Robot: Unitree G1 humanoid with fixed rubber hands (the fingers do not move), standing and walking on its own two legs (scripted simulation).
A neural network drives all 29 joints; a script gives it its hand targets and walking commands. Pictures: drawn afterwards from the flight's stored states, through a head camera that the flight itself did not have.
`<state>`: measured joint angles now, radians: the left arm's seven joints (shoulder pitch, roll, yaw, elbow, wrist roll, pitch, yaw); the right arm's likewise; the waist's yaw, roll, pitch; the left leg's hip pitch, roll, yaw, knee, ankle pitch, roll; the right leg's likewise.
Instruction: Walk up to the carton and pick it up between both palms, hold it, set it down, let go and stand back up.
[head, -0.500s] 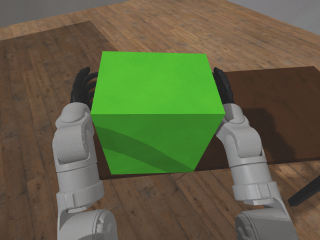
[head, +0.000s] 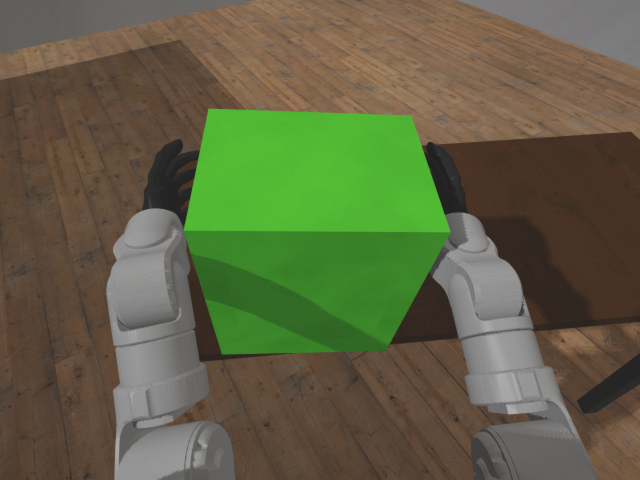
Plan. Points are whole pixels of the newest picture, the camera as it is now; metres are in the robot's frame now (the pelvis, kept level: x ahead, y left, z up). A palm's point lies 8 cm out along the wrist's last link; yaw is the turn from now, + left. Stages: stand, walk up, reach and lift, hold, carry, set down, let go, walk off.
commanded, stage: hold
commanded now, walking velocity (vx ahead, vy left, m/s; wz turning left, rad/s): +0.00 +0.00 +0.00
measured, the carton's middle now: (308, 245) +0.35 +0.00 +0.12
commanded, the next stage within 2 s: none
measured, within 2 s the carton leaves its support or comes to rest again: neither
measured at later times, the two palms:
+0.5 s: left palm (166, 213) +0.34 +0.15 +0.19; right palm (450, 212) +0.35 -0.16 +0.16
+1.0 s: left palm (163, 219) +0.34 +0.15 +0.19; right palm (448, 216) +0.35 -0.16 +0.16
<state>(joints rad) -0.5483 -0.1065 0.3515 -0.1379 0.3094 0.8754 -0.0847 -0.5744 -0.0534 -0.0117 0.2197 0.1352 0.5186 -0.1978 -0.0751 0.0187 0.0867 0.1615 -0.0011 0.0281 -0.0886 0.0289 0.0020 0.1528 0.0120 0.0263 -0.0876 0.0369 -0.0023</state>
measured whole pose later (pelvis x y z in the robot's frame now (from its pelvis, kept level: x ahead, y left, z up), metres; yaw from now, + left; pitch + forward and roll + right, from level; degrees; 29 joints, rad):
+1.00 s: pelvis +0.00 +0.00 +0.00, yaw +0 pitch -7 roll +0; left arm -0.52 -0.10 0.34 -0.17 0.31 0.88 -0.09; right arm -0.56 -0.05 0.00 0.20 0.15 0.52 -0.21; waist -0.08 0.02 0.10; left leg 0.18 0.00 0.03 -0.09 0.03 0.00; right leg 0.17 0.01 0.03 -0.08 0.04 0.00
